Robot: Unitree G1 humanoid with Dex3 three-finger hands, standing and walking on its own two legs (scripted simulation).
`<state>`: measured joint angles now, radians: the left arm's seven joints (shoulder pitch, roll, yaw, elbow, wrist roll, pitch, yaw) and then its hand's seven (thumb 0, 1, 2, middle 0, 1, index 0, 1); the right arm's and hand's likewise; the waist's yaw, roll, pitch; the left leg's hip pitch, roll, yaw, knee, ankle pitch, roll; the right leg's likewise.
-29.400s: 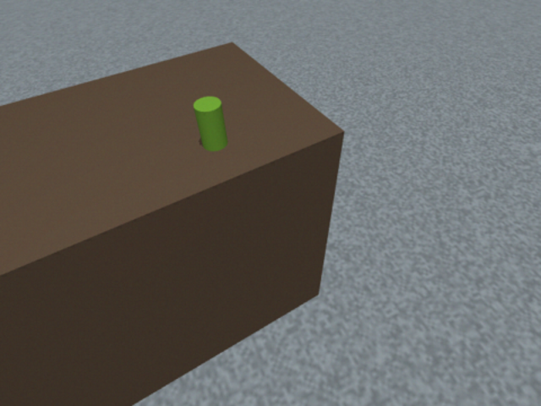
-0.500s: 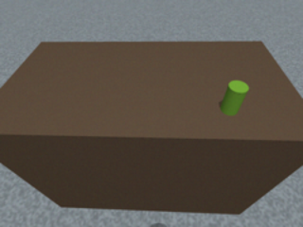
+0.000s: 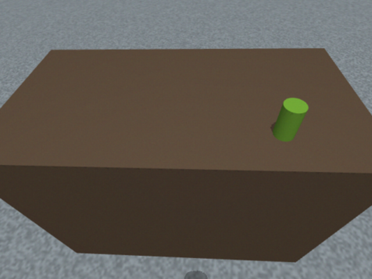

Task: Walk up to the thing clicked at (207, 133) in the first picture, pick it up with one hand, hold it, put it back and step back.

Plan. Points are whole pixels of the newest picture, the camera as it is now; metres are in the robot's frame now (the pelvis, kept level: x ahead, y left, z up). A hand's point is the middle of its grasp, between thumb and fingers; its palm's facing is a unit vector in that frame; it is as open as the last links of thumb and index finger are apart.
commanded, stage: stand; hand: right
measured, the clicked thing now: (289, 120) +0.47 -0.22 +0.07
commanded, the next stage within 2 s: step back in 0.42 s
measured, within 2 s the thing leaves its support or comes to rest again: neither
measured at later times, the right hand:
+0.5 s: hand out of the picture +0.07 -0.26 -0.16, palm faces -0.03 +0.94 -0.34, open 7.4 cm
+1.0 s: hand out of the picture -0.03 -0.23 -0.17, palm faces -0.10 +0.90 -0.42, open 7.4 cm
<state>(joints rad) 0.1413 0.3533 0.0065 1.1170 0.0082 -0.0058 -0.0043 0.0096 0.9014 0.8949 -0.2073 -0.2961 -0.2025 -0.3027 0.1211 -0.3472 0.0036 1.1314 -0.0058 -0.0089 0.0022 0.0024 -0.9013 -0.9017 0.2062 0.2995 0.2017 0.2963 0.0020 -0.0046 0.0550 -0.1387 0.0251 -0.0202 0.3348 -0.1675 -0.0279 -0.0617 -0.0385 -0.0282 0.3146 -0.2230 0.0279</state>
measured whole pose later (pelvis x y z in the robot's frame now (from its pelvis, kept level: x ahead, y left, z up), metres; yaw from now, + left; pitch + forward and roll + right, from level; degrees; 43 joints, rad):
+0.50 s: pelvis -0.01 +0.00 +0.00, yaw +1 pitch -2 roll +0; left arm 0.11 0.36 0.04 1.07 -0.01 0.01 0.00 0.01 0.90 0.89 -0.21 -0.30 -0.20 -0.30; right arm 0.09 -0.36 -0.01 1.09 0.00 0.01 0.01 0.00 -0.90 -0.90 0.21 0.30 0.20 0.30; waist 0.00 0.00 0.10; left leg -0.19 0.03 -0.03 0.41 -0.19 -0.03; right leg -0.12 -0.04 -0.04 0.40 -0.25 0.02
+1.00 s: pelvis -0.10 +0.04 -0.03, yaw +3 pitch -2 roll -1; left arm 0.03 0.41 0.07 0.86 0.00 0.06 0.03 0.01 0.90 0.89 -0.21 -0.30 -0.20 -0.30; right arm 0.17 -0.36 -0.05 0.93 -0.03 0.04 0.01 0.00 -0.90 -0.90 0.21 0.30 0.20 0.30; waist -0.01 -0.07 0.21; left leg -0.29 -0.03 -0.02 0.70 -0.37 0.03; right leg -0.45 0.01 0.11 0.97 -0.53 -0.01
